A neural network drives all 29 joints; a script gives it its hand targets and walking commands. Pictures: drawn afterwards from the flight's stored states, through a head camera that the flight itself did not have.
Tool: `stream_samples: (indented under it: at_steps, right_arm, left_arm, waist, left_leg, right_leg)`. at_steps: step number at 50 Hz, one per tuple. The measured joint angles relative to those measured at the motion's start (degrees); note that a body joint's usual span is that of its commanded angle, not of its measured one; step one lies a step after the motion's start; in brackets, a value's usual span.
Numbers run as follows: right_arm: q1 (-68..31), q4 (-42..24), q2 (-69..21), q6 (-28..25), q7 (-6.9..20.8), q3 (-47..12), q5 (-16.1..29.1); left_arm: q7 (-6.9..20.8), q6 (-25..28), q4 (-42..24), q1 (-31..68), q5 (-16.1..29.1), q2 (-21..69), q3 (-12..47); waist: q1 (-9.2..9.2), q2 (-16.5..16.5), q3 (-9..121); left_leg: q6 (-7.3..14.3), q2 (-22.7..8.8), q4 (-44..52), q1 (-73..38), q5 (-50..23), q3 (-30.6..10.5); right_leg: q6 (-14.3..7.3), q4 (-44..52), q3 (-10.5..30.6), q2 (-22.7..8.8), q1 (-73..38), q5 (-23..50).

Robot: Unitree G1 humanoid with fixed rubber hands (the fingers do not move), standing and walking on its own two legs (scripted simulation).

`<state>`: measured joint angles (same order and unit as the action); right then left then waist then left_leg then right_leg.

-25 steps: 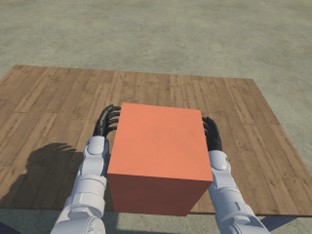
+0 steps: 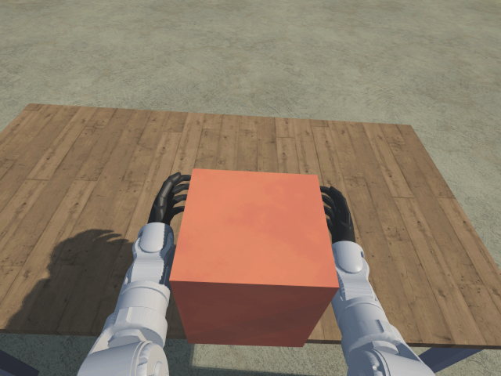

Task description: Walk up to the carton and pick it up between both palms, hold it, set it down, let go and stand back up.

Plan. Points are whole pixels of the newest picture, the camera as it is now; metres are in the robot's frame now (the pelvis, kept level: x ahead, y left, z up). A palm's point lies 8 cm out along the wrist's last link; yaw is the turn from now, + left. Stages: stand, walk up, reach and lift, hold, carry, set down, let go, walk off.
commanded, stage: set down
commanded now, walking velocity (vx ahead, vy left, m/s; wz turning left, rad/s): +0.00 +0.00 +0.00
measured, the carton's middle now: (250, 262) +0.33 -0.01 +0.00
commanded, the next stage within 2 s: none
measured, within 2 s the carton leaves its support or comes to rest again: neither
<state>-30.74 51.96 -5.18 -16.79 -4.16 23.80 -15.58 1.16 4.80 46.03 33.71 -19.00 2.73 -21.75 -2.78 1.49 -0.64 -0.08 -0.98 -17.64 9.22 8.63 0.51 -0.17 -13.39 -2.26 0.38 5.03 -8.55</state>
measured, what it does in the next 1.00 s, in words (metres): stands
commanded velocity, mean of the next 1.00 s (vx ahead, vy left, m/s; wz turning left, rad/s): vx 0.00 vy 0.00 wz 0.00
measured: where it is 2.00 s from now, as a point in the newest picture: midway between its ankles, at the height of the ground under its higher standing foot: outside the picture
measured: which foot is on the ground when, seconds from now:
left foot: down 0.00-1.00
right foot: down 0.00-1.00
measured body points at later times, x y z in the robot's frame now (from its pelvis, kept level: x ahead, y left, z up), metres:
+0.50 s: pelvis +0.00 +0.00 +0.00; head +0.03 +0.01 +0.45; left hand +0.40 +0.13 +0.05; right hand +0.36 -0.17 +0.03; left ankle +0.01 +0.12 -0.75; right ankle -0.02 -0.12 -0.75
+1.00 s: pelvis -0.02 +0.00 -0.02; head +0.00 +0.01 +0.43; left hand +0.40 +0.17 +0.06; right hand +0.37 -0.23 +0.06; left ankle +0.01 +0.12 -0.75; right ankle -0.02 -0.12 -0.75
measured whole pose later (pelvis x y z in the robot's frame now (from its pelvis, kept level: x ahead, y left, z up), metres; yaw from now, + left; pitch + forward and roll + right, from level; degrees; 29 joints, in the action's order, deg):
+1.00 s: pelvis -0.02 +0.00 -0.02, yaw -3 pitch +11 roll -2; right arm -38.8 63.3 13.6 -14.8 -6.1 -3.8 20.4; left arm -4.2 11.8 58.7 37.7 7.9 -11.0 -3.3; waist -1.5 -1.4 9.9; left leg -0.4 -3.6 -31.8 29.2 13.1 1.5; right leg -0.7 -26.5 -1.2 2.5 25.4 -11.7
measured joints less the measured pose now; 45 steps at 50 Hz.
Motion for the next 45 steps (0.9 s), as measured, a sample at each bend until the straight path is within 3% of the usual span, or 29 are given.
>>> stream_samples:
  at_steps: [17,22,27,31,38,45]
  right_arm:
    - [0.26,0.10,-0.51,-2.98,0.10,0.86,-1.10]
    - [-0.85,2.78,0.56,-4.33,-1.12,-0.81,0.06]
    - [-3.05,10.24,4.28,-2.93,-3.56,-9.52,9.76]
    - [-3.24,12.10,5.57,-3.31,-4.80,-14.43,16.04]
    - [-5.82,15.63,9.47,-5.10,-4.61,-20.01,22.04]
    - [-7.43,15.40,14.63,-3.24,-3.64,-25.52,30.73]
  left_arm:
    - [1.13,3.08,0.50,0.14,-1.73,0.33,-2.25]
    - [-0.87,4.62,2.37,0.88,-1.21,-0.61,-0.77]
    - [-5.28,6.13,7.76,2.20,5.73,-3.49,5.33]
    - [-7.19,9.44,11.92,2.85,10.92,-4.41,8.40]
    - [-6.78,12.95,18.67,3.34,15.60,-6.26,11.50]
    - [-5.96,11.83,17.07,2.81,21.91,-9.94,14.48]
  waist:
    - [0.49,-0.15,-0.89]
    - [0.88,-0.02,-1.28]
    - [1.48,-0.58,0.66]
    - [1.93,-1.66,4.50]
    - [2.00,-3.93,8.04]
    - [1.67,-3.36,9.79]
  left_leg:
    - [-0.09,-0.16,0.69,-0.22,-0.28,0.71]
    - [-0.16,-0.49,-0.16,0.72,0.10,1.30]
    - [-0.20,-1.36,-3.66,6.31,1.40,2.20]
    - [-0.13,-1.99,-7.57,13.34,2.80,2.33]
    - [0.12,-2.26,-12.47,18.84,4.88,1.65]
    - [-0.22,-2.34,-13.93,20.19,4.97,1.16]
  right_leg:
    - [-0.09,-0.17,0.20,-0.01,0.36,-0.03]
    - [-0.17,-1.11,0.66,0.22,1.57,-0.24]
    - [-0.28,-3.73,1.55,0.91,7.18,-0.65]
    - [-0.26,-6.76,1.76,1.42,13.93,-1.45]
    - [-0.09,-10.92,1.33,1.66,18.96,-3.23]
    - [-0.24,-12.83,1.13,1.80,20.46,-3.62]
